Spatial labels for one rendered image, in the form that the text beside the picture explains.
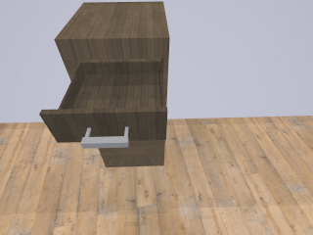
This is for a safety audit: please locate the drawer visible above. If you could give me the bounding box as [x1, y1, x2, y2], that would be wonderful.
[39, 61, 168, 143]

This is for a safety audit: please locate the cabinet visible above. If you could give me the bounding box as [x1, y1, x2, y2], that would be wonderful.
[54, 1, 170, 167]

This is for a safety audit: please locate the handle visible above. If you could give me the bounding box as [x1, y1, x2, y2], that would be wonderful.
[80, 126, 129, 149]

